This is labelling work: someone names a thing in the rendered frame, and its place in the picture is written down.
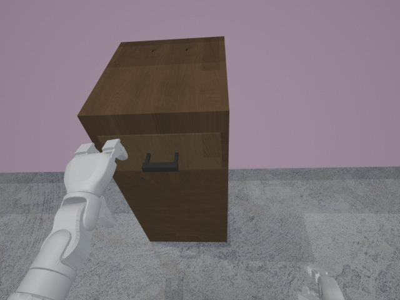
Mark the cabinet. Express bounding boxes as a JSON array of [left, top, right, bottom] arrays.
[[77, 36, 229, 242]]

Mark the robot left forearm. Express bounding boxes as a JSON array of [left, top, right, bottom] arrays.
[[7, 191, 101, 300]]

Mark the left robot hand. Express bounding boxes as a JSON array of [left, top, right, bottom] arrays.
[[64, 139, 128, 228]]

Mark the right robot hand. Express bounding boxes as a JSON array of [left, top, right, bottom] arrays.
[[297, 262, 345, 300]]

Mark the handle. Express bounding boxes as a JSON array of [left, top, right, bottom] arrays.
[[142, 152, 179, 172]]

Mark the drawer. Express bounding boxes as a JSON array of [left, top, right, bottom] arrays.
[[98, 132, 221, 171]]

